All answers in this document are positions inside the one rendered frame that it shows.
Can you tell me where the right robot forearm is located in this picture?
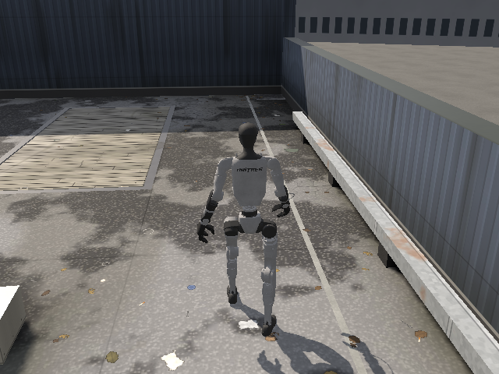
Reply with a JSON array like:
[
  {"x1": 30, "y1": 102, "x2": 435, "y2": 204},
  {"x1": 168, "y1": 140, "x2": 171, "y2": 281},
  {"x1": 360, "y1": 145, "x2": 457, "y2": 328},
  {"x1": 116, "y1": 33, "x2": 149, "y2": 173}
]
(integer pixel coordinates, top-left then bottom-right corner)
[{"x1": 278, "y1": 185, "x2": 290, "y2": 208}]

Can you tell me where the left robot forearm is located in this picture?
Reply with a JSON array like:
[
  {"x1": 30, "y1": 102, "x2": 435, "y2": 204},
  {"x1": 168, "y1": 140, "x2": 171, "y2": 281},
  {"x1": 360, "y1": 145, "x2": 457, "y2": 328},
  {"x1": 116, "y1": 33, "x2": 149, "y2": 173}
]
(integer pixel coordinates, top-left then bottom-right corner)
[{"x1": 200, "y1": 189, "x2": 218, "y2": 226}]

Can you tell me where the robot right shin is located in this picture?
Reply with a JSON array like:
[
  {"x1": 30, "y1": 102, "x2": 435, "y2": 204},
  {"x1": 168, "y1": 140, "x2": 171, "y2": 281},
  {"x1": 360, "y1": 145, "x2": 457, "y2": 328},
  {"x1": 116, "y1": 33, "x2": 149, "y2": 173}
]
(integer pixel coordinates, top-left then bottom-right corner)
[{"x1": 262, "y1": 270, "x2": 276, "y2": 326}]

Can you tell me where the left robot hand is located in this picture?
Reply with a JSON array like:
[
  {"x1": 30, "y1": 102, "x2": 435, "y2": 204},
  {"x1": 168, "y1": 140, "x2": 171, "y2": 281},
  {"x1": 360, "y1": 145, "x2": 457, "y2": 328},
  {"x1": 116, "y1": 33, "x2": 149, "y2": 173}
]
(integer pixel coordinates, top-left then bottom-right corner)
[{"x1": 197, "y1": 222, "x2": 214, "y2": 243}]

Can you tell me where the right robot hand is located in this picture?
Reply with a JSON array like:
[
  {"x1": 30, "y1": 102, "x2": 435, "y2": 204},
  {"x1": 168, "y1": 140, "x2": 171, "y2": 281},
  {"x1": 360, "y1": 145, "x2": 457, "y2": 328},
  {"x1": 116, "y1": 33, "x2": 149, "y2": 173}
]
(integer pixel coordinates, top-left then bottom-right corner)
[{"x1": 272, "y1": 204, "x2": 290, "y2": 217}]

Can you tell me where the left robot upper arm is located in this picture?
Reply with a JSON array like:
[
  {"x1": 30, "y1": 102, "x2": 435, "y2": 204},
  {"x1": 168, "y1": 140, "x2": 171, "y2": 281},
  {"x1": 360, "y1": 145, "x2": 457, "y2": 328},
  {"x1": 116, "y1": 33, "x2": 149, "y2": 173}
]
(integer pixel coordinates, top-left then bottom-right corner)
[{"x1": 211, "y1": 157, "x2": 232, "y2": 202}]

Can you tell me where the right robot upper arm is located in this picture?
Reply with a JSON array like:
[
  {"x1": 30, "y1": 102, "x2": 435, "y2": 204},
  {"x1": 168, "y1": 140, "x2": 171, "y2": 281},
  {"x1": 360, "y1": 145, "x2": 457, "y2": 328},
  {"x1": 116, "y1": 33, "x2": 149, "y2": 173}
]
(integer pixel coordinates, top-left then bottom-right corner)
[{"x1": 264, "y1": 156, "x2": 287, "y2": 197}]

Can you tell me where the robot right thigh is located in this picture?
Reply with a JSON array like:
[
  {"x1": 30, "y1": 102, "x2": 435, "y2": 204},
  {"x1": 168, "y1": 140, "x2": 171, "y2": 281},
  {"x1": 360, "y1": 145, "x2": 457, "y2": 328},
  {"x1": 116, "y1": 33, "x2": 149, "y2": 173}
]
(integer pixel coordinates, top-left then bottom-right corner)
[{"x1": 260, "y1": 218, "x2": 278, "y2": 284}]

